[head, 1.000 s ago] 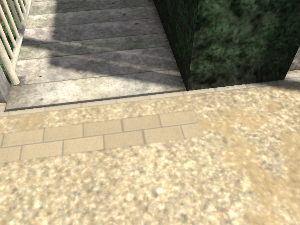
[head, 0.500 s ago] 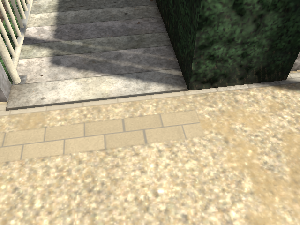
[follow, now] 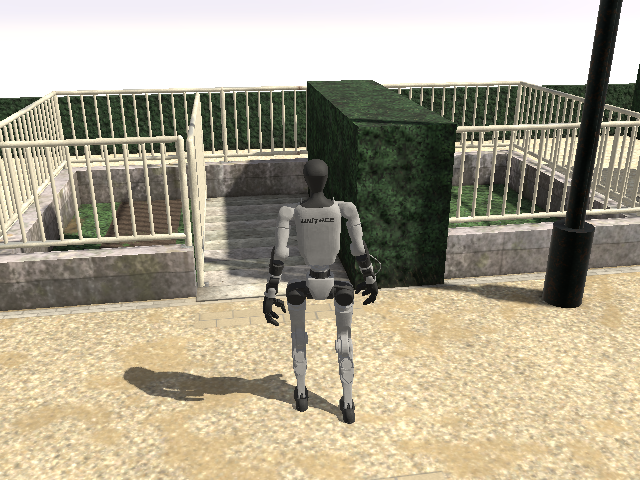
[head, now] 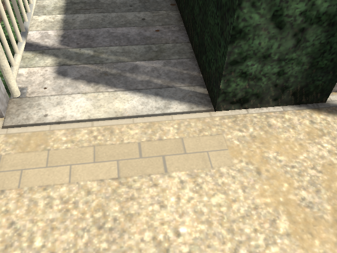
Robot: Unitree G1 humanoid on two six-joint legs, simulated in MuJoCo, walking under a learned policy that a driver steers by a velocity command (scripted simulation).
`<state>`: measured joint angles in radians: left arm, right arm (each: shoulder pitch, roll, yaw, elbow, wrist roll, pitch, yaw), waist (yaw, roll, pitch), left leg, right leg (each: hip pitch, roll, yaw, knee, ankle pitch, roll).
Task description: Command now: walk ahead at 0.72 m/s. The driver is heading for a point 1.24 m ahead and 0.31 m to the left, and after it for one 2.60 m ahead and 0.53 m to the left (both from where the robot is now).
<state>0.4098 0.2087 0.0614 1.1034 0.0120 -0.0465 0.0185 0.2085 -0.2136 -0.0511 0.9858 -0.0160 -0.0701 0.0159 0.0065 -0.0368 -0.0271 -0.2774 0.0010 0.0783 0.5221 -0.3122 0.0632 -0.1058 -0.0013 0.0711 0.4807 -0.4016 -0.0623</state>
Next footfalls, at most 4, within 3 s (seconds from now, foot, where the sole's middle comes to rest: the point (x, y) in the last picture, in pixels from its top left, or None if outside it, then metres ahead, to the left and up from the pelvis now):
0.44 right None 0.50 -0.08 -0.77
0.94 left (153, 168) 0.93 0.08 -0.77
1.36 right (147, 98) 1.40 0.13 -0.77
1.74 left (99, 90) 1.46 0.41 -0.77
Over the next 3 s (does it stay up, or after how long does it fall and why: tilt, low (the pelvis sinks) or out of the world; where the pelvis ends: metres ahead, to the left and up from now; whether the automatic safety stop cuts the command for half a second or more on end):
stays up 1.42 0.27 0.01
